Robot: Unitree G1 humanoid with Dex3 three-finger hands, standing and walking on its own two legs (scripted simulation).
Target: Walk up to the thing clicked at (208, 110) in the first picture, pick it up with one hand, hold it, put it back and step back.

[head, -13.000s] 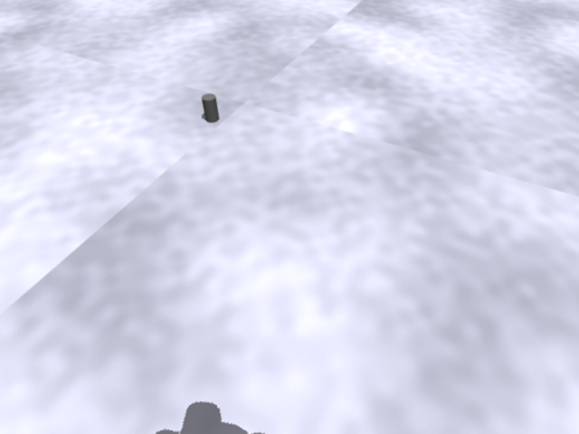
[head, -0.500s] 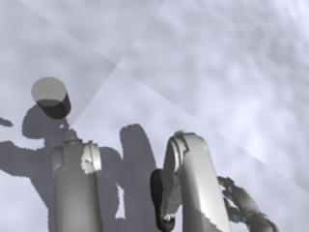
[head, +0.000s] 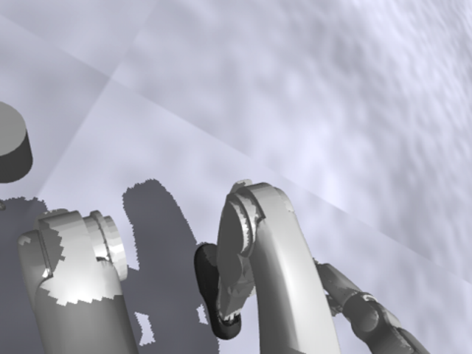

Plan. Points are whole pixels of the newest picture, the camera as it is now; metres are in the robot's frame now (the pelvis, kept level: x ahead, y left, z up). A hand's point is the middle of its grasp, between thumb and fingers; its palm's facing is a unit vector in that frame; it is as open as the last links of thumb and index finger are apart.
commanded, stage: close in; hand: left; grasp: from the side
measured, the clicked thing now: out of the picture +0.46 +0.26 -0.21
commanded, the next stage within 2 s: rest palm in 0.28 s
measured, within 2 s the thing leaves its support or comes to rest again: leaves its support in 0.88 s
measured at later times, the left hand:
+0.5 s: hand out of the picture +0.44 +0.26 -0.17, palm faces +0.28 -0.96 +0.01, open 17.1 cm
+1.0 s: hand out of the picture +0.45 +0.26 -0.16, palm faces +0.32 -0.95 -0.01, open 11.6 cm
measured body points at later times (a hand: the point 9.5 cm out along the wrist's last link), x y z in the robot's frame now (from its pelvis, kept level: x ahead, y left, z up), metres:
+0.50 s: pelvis +0.00 +0.01 +0.00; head +0.22 +0.18 +0.34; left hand +0.42 +0.31 -0.16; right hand +0.14 -0.25 -0.03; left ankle +0.08 +0.13 -0.25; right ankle +0.14 -0.14 -0.25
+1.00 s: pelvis +0.00 +0.00 +0.00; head +0.23 +0.18 +0.34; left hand +0.43 +0.31 -0.16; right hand +0.15 -0.25 -0.03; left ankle +0.08 +0.13 -0.25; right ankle +0.14 -0.14 -0.25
